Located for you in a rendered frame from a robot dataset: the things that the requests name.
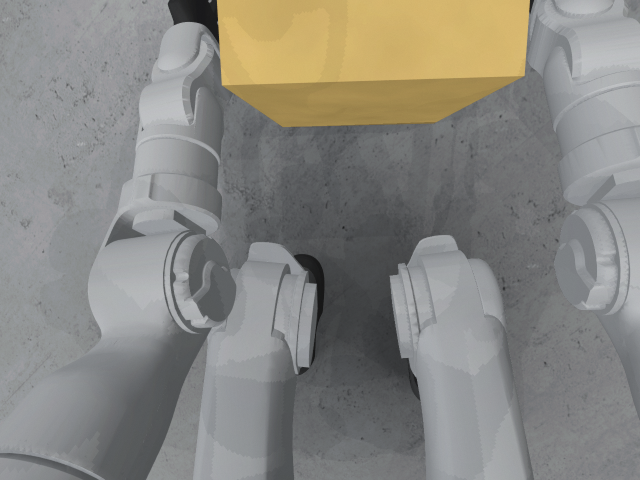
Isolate robot left upper arm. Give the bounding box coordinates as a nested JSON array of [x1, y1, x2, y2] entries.
[[0, 230, 236, 480]]

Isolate robot left forearm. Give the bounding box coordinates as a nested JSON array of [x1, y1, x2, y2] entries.
[[88, 22, 233, 307]]

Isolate robot left shin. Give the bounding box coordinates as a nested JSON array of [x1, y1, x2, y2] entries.
[[207, 242, 305, 342]]

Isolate robot right upper arm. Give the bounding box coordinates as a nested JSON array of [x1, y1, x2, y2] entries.
[[554, 197, 640, 420]]

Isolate left robot hand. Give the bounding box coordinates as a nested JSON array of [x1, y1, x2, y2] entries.
[[168, 0, 219, 43]]

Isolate robot left foot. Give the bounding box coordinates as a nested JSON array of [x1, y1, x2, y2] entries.
[[294, 254, 324, 375]]

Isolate robot right forearm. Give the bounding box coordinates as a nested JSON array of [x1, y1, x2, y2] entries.
[[527, 0, 640, 206]]

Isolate carton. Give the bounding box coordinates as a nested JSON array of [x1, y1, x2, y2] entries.
[[217, 0, 530, 127]]

